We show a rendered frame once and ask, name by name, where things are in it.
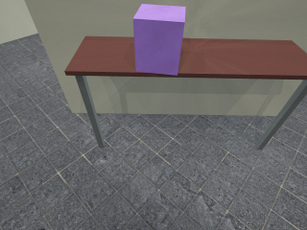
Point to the table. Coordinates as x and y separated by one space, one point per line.
204 58

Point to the carton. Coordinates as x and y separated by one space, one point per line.
158 33

